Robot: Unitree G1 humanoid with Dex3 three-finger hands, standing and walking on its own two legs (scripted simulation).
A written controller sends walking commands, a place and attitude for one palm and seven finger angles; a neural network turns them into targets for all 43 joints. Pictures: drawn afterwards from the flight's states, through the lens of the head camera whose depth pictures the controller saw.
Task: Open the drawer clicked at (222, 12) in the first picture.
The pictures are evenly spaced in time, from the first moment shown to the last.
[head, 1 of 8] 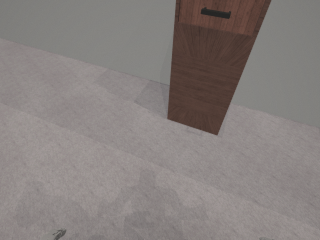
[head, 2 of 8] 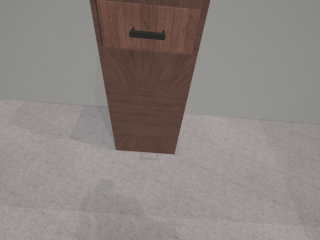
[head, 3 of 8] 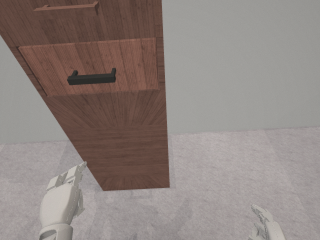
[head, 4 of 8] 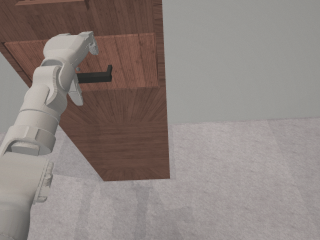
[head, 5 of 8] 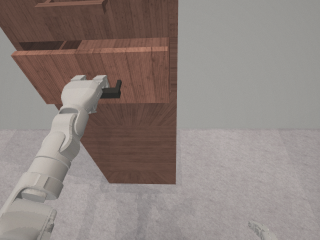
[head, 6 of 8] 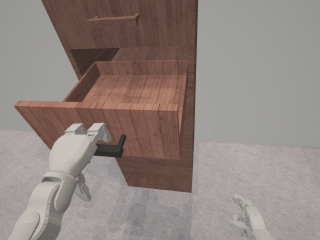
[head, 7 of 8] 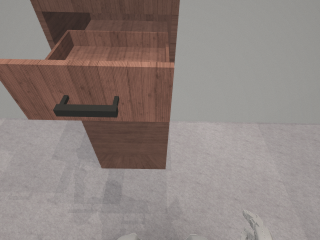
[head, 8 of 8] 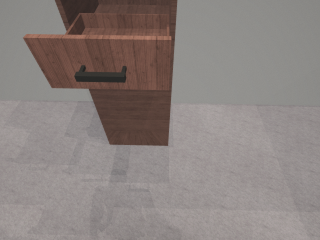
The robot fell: no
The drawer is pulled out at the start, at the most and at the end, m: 0.00 0.30 0.28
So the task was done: yes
